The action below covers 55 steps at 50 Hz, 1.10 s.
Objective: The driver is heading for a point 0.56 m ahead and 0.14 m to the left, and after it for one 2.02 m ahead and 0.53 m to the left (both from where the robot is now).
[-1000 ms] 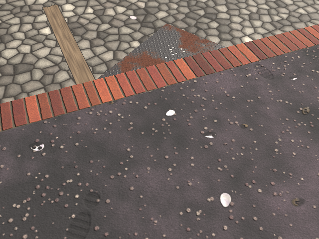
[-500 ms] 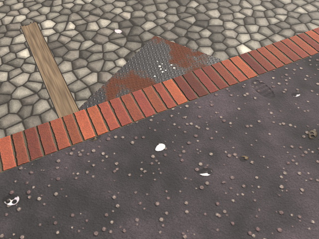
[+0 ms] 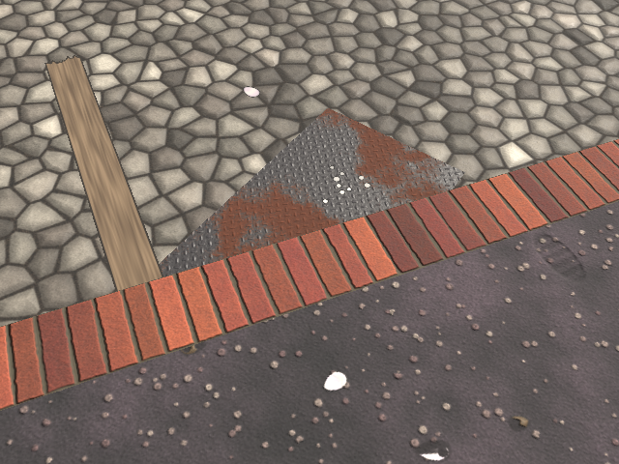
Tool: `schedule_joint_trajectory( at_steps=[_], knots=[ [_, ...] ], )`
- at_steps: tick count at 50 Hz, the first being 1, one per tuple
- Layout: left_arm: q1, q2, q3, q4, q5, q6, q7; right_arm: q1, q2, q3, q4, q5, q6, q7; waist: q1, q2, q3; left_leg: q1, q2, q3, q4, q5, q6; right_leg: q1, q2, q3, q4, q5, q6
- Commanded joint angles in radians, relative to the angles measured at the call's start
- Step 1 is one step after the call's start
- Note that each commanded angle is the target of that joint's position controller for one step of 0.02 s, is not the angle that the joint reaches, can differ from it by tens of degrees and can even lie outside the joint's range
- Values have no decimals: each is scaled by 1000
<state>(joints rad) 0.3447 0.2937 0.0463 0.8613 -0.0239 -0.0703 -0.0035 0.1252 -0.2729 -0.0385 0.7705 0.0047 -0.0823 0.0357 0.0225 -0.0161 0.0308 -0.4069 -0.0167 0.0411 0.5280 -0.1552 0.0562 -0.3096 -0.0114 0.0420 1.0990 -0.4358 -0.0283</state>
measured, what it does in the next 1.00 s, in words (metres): walks ahead, turning left: right foot, then left foot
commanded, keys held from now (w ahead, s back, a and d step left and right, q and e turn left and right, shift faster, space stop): w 0.34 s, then w+q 0.66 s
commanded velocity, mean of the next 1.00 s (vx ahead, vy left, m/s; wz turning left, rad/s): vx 0.50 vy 0.00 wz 0.26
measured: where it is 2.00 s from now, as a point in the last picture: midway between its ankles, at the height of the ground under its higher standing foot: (225, 275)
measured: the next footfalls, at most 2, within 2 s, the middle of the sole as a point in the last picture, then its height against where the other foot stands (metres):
right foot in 0.44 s outside the picture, level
left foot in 0.98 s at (247, 362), level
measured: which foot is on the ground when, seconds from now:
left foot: down 0.00-0.46, up 0.48-0.96, down 0.98-1.00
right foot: up 0.00-0.42, down 0.44-1.00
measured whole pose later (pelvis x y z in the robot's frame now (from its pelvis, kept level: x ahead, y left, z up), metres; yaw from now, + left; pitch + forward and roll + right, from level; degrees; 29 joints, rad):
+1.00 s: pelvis +0.56 +0.03 -0.02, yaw +19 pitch +2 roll +0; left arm 0.44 0.21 0.03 0.98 0.11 -0.10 -0.02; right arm 0.08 -0.25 -0.03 0.81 -0.04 -0.08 0.07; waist 0.03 0.00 -0.02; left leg -0.53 -0.03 0.03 0.59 -0.10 0.11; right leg 0.19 -0.11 -0.32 0.34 -0.48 0.06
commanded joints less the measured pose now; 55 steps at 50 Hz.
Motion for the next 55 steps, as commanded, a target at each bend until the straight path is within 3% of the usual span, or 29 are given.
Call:
schedule_joint_trajectory(
  at_steps=[1,3,5,11,16,19,20,21,22,23,24,25,26,28,29,30,32,33,35,39,45,47,49,50,51,52,53,54,55],
  knots=[
    [-60,116,33,-99,8,-22,6,89,-108,-28,-20,-15,-8,-3,-41,106,-62,313,264,-375,-317,-44,164,-352,-118,38,49,124,-6],
    [-18,76,28,-79,12,-1,9,75,-104,-29,-13,-13,-19,-1,-9,119,-59,233,234,-298,-366,40,172,-280,-128,28,8,170,9],
    [-53,66,26,-91,18,9,13,94,-128,-35,5,-9,-26,-7,-7,99,-35,215,233,-244,-396,117,186,-315,-135,23,-60,236,29],
    [-255,30,12,-138,19,-7,-1,181,-159,-42,54,2,-13,-30,-69,74,10,265,192,-119,-415,179,146,-329,-105,-13,-412,527,44],
    [-387,35,7,-185,7,-19,-28,267,-175,-47,105,12,11,-35,-110,71,48,404,250,-127,-367,181,142,-346,-75,-22,-553,500,22],
    [-371,62,15,-193,9,-28,-39,267,-185,-55,120,19,27,-42,-74,86,33,468,281,-164,-284,296,121,-277,-52,-21,-605,389,-12],
    [-308,83,26,-178,11,-32,-38,248,-195,-57,118,21,31,-44,-33,97,-1,462,269,-162,-216,419,110,-174,-26,-42,-626,363,-26],
    [-169,123,48,-135,14,-35,-30,230,-183,-52,112,19,35,-45,38,83,-87,419,217,-132,-66,520,86,30,-4,-63,-652,382,-52],
    [15,190,71,-95,29,-35,-19,225,-136,-32,88,3,33,-45,109,26,-241,243,157,-94,197,368,51,346,-127,52,-595,418,-107],
    [104,284,96,-71,30,-24,-13,360,-13,4,74,-1,13,-37,71,-218,-399,-174,-11,-32,581,-157,-29,750,-387,470,-636,274,-254],
    [124,188,71,-69,24,-18,-12,323,-82,-12,92,21,-3,-35,107,-205,-432,-284,-12,-166,724,-426,-29,724,-412,644,-763,104,-260],
    [44,142,54,-76,22,-18,-8,230,-159,-37,60,48,-10,-34,99,-144,-254,-357,42,-172,769,-365,-17,584,-377,497,-797,55,-206],
    [-35,110,44,-86,24,-19,-6,174,-153,-38,45,49,-9,-38,69,-99,-162,-346,92,-143,743,-279,-15,446,-340,376,-826,92,-175],
    [-132,55,29,-83,32,-32,-10,180,-123,-48,50,30,12,-44,5,-112,-62,-248,149,-149,649,-161,-23,239,-273,202,-904,207,-145],
    [-76,-57,-11,-79,110,-52,14,254,28,20,88,-144,-15,7,-23,-97,-24,-223,128,-152,668,-105,3,157,-271,186,-948,189,-179],
    [-82,-54,-8,-73,113,-56,16,259,43,14,103,-137,-21,30,-29,-69,-5,-241,121,-163,637,-86,11,152,-277,143,-973,208,-187],
    [-100,-5,1,-76,109,-64,9,202,-17,3,97,-84,-27,59,-27,-64,-7,-287,123,-146,569,19,12,163,-259,29,-1002,256,-187],
    [-89,13,2,-69,116,-65,6,164,-32,2,86,-76,-26,66,-24,-52,-9,-311,126,-147,528,76,3,176,-268,-8,-1014,306,-194],
    [-32,14,-3,-39,133,-62,2,100,-16,14,69,-73,-17,68,-11,-41,-1,-368,141,-145,436,169,-17,229,-283,-80,-1019,417,-207],
    [24,21,-10,0,128,-62,-22,-1,-2,28,32,-74,2,65,3,-38,17,-296,115,-63,248,289,-11,216,-258,-215,-1004,555,-201],
    [92,70,5,58,113,-53,-23,-100,-26,14,-10,-68,18,45,5,-49,60,-306,64,-32,78,160,31,461,-313,-248,-942,676,-165],
    [103,102,21,65,114,-43,-11,-101,-45,2,-20,-57,10,39,-12,-65,52,-235,13,8,52,70,51,511,-320,-277,-868,874,-152],
    [97,123,28,66,123,-39,-6,8,-106,-29,-5,-31,-14,22,-85,-57,-31,36,-84,70,16,117,105,434,-270,-346,-642,1120,-105],
    [155,65,6,64,157,-47,-12,173,-162,-57,37,-36,-24,-3,-101,-1,-182,396,-72,2,158,266,185,217,-225,-362,-387,1011,-39],
    [208,-36,-42,8,178,-63,-37,427,-203,-72,85,-32,-15,-26,-158,162,-445,922,139,-428,73,153,381,-186,-102,-290,-86,498,55],
    [82,13,-30,15,127,-57,-78,569,-194,-62,156,-52,-8,-23,-236,82,-429,1000,265,-750,-150,67,385,-375,36,-128,123,-100,56],
    [-101,5,-26,-33,87,-54,-79,541,-209,-85,179,-60,-32,-21,-263,40,-170,863,242,-664,-210,-61,279,-567,1,13,200,-71,19],
    [-174,45,-17,-50,96,-61,-57,425,-186,-82,160,-37,-44,-19,-228,69,-48,644,214,-584,-225,-89,256,-573,-53,46,217,-17,10],
    [-143,51,-16,-63,122,-61,-31,356,-108,-49,155,-27,-52,-11,-153,93,-80,497,194,-539,-225,-36,265,-469,-74,69,181,19,-6]
  ],
)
